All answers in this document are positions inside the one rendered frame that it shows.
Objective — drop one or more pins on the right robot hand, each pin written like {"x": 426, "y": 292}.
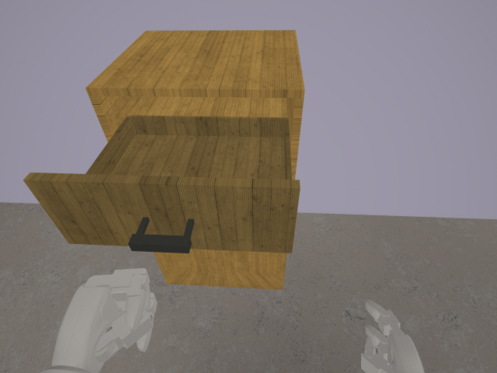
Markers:
{"x": 397, "y": 353}

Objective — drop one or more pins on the cabinet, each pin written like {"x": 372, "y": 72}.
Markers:
{"x": 208, "y": 73}

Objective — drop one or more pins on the handle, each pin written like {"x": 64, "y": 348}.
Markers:
{"x": 161, "y": 243}

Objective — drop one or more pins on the drawer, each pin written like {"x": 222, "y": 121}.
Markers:
{"x": 232, "y": 175}

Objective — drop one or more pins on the left robot hand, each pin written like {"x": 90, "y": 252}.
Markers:
{"x": 121, "y": 300}

